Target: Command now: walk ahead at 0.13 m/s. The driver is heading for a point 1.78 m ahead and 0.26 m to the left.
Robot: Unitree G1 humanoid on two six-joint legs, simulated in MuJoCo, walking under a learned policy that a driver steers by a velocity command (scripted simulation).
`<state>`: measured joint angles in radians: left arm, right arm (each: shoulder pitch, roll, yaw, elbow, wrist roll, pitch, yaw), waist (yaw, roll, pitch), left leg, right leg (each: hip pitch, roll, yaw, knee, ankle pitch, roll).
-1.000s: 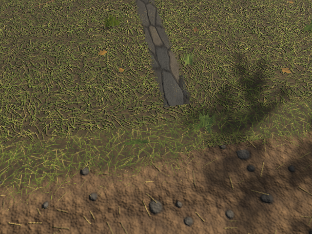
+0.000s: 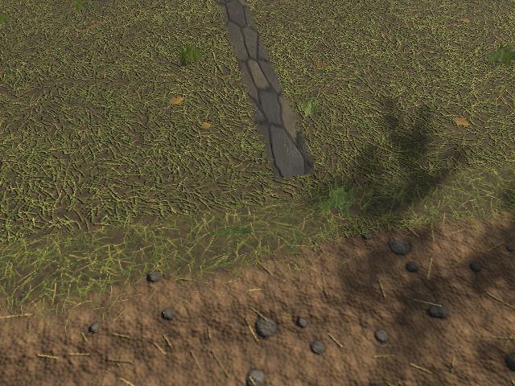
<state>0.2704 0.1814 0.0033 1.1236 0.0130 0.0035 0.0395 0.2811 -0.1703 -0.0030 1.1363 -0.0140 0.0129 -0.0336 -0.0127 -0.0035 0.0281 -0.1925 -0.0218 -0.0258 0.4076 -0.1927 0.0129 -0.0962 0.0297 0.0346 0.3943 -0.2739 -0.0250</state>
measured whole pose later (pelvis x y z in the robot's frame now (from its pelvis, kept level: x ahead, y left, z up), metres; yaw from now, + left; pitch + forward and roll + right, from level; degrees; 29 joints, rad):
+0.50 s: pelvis +0.15 +0.04 +0.00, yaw +0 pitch +1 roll +0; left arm 0.15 0.22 0.05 0.98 0.04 -0.04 -0.03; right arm 0.50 -0.15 -0.01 1.11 -0.02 -0.09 -0.01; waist -0.03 -0.03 0.01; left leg 0.05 -0.07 0.03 0.22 -0.29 0.08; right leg -0.61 -0.05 -0.05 0.98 -0.19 -0.05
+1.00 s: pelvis +0.32 +0.02 -0.01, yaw +1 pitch -1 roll +0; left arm 0.30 0.16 0.00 1.06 0.02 -0.04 0.02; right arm 0.23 -0.15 -0.01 1.07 -0.03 0.03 -0.03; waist 0.01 0.02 0.05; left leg -0.33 0.03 -0.02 0.68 -0.36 0.02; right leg -0.26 0.08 -0.11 0.40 -0.14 -0.12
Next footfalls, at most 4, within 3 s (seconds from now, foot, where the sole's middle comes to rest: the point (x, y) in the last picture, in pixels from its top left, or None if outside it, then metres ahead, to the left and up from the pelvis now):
0.66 right None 0.41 -0.03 -0.78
1.06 left None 0.37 0.16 -0.78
1.74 right None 0.50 -0.06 -0.78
2.20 left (237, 280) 0.84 0.08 -0.78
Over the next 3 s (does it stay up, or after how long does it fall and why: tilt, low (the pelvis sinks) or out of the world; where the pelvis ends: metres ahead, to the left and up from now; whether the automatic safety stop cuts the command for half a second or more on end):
stays up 1.12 -0.03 0.00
